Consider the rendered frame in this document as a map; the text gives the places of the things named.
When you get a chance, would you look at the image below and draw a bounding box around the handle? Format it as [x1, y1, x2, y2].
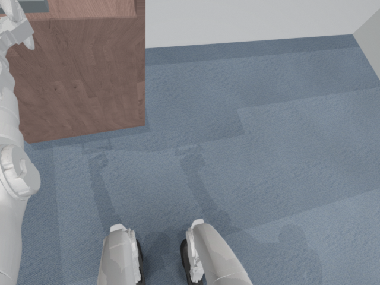
[0, 0, 49, 14]

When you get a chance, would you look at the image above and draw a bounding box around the left robot upper arm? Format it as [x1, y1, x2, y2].
[0, 144, 40, 285]

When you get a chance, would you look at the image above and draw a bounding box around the robot right thigh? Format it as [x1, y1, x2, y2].
[186, 223, 253, 285]

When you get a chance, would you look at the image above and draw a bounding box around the cabinet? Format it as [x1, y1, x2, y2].
[5, 0, 145, 144]

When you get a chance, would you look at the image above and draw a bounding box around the drawer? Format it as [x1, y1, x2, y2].
[0, 0, 135, 19]

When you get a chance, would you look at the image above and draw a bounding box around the left robot forearm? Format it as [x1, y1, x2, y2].
[0, 51, 24, 150]

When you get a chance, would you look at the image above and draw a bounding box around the robot left hand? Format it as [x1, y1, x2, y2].
[0, 0, 34, 56]

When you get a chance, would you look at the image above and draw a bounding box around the robot right shin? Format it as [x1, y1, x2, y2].
[188, 218, 204, 282]

